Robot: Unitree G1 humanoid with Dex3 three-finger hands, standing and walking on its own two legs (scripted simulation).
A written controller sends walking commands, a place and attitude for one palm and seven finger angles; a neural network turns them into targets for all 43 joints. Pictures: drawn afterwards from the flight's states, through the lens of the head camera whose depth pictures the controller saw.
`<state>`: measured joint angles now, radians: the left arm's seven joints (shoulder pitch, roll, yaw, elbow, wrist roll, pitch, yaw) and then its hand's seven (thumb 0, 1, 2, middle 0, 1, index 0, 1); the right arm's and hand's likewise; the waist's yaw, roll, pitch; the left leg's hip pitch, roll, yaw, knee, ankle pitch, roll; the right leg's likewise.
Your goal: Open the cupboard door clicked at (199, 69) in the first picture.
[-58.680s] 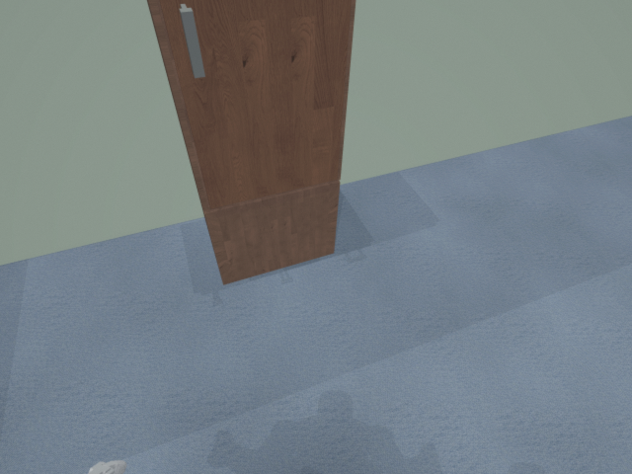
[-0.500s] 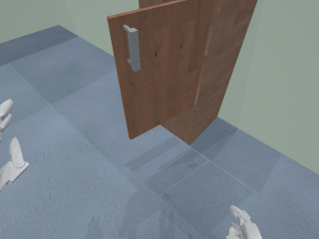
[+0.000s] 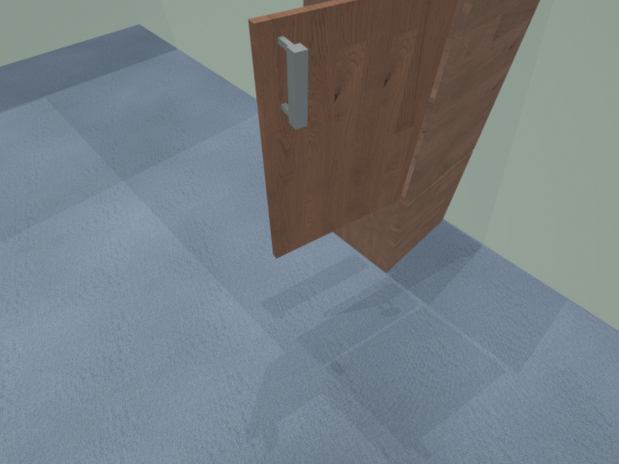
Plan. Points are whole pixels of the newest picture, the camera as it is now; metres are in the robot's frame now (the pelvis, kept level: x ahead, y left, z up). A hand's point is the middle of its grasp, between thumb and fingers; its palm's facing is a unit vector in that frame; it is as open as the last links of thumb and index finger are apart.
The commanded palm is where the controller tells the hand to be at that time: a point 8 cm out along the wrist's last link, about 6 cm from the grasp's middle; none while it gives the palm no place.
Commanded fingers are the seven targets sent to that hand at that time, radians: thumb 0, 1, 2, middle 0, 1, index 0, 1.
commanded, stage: let the arm hang, fingers relaxed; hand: left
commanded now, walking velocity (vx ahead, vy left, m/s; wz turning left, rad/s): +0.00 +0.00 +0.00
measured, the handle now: (291, 83) +0.64 +0.07 +0.15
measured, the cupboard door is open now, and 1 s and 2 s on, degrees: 77 77 77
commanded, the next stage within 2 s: look to check the result in 0.58 s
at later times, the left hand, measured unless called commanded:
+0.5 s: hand out of the picture +0.07 +0.21 -0.16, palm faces -0.02 -0.96 -0.26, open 7.4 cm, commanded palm none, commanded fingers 0.00 0.90 0.90 -0.20 -0.30 -0.20 -0.30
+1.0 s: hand out of the picture +0.09 +0.23 -0.15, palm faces -0.02 -0.94 -0.34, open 7.4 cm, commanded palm none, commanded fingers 0.00 0.90 0.90 -0.20 -0.30 -0.20 -0.30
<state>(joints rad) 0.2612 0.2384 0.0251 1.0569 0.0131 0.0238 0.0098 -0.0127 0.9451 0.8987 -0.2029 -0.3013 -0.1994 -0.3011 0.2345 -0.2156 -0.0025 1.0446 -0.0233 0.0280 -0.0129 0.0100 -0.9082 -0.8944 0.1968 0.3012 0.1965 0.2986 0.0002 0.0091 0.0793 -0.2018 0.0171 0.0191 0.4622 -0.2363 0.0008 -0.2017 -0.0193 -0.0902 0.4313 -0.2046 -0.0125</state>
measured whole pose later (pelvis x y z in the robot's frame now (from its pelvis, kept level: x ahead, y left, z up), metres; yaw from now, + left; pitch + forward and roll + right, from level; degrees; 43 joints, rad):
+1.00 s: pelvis +0.01 -0.01 +0.01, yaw -1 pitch -2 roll +0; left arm 0.11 0.30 0.03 1.14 0.01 -0.02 0.00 0.00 0.90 0.90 -0.20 -0.30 -0.20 -0.30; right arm 0.10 -0.32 -0.01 1.13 -0.02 0.00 0.00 0.01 -0.91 -0.89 0.20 0.30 0.20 0.30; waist -0.01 0.03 0.06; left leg -0.10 0.02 0.03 0.31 -0.18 -0.01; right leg -0.13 -0.01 -0.08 0.32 -0.16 -0.02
